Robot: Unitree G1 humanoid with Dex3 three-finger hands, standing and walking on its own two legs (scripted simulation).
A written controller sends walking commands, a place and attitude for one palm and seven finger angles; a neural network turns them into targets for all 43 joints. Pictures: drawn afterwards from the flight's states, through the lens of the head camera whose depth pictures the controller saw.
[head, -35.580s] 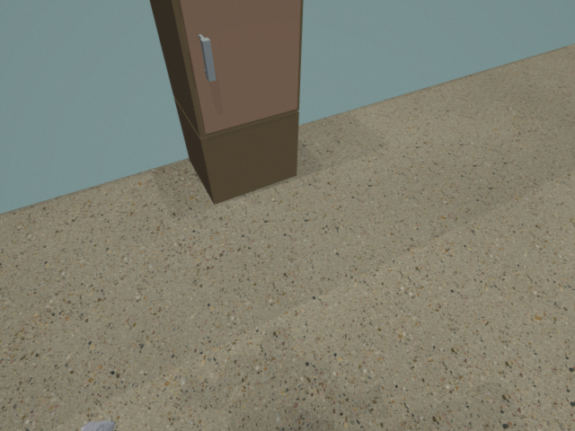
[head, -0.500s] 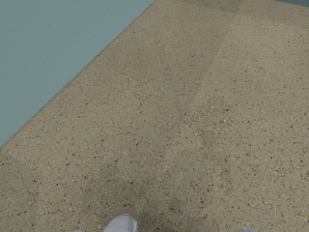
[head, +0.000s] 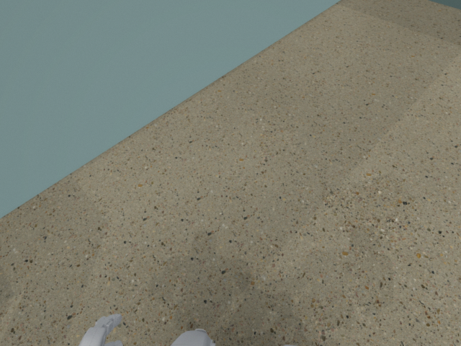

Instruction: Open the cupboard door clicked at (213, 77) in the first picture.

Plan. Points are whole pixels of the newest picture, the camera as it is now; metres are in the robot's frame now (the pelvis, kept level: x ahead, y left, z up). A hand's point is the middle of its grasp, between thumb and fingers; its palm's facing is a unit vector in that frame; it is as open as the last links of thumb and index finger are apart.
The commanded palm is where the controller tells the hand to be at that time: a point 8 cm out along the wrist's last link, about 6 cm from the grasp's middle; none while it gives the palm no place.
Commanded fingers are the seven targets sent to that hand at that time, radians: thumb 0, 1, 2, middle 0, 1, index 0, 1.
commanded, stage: turn to face it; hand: left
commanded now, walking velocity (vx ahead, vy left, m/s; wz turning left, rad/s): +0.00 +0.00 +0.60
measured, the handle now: out of the picture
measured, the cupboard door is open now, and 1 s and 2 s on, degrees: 40 40 40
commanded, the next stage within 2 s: none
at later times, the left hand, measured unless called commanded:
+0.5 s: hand out of the picture +0.02 +0.24 -0.16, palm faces +0.35 -0.90 -0.25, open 7.4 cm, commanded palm none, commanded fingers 0.00 0.90 0.90 -0.20 -0.30 -0.20 -0.30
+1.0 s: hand out of the picture +0.01 +0.16 -0.15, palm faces +0.58 -0.78 -0.24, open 7.4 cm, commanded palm none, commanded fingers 0.00 0.90 0.90 -0.20 -0.30 -0.20 -0.30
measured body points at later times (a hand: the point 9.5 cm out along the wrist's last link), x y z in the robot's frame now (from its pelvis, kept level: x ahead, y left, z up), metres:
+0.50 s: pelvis +0.02 +0.01 +0.01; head +0.07 +0.05 +0.45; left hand +0.00 +0.29 -0.14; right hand +0.20 -0.20 -0.12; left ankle -0.01 +0.10 -0.72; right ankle +0.03 -0.15 -0.64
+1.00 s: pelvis +0.06 -0.04 +0.02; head +0.11 -0.01 +0.46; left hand -0.03 +0.20 -0.13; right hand +0.28 -0.20 -0.13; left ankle -0.02 +0.07 -0.67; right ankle +0.09 -0.15 -0.72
